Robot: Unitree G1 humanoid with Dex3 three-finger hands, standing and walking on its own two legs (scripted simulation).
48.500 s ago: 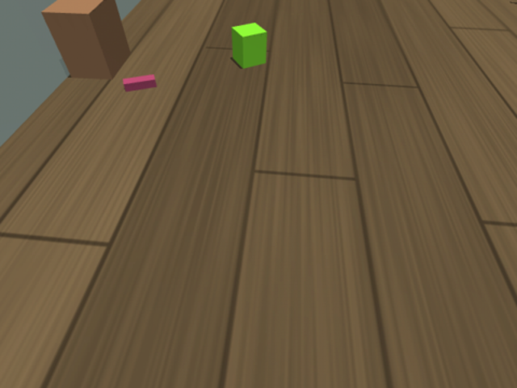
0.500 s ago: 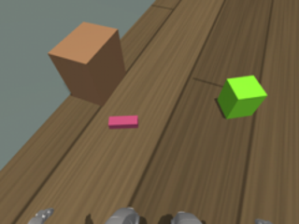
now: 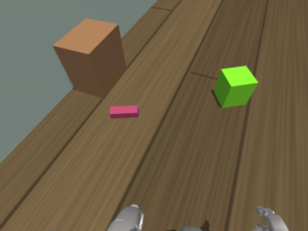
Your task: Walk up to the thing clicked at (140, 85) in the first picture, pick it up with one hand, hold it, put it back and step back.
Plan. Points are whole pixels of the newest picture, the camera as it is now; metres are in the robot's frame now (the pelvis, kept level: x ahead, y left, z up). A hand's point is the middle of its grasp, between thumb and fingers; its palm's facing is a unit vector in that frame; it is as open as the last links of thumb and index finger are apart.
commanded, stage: step back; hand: left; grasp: from above
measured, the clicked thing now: (124, 111) +1.01 +0.29 -0.73
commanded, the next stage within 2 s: stand in 1.08 s
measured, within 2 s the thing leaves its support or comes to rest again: neither
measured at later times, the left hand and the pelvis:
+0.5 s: hand out of the picture -0.02 +0.27 -0.14, palm faces +0.10 -0.92 -0.39, open 7.4 cm; pelvis -0.04 -0.01 +0.00, yaw +4 degrees
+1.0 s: hand out of the picture +0.05 +0.30 -0.14, palm faces +0.07 -0.93 -0.35, open 7.4 cm; pelvis -0.01 +0.03 +0.01, yaw +3 degrees
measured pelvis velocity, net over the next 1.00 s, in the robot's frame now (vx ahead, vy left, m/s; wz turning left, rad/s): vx -0.01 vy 0.03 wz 0.05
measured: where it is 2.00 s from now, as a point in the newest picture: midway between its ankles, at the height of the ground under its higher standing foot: outside the picture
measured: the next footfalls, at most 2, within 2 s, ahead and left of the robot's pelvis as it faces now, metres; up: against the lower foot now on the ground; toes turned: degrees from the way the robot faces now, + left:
left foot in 0.20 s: -0.01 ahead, +0.14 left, +0.00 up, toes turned +3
left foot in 0.70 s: +0.05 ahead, +0.16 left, +0.00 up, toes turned +5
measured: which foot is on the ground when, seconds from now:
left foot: up 0.00-0.18, down 0.20-0.46, up 0.48-0.68, down 0.70-1.00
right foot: down 0.00-1.00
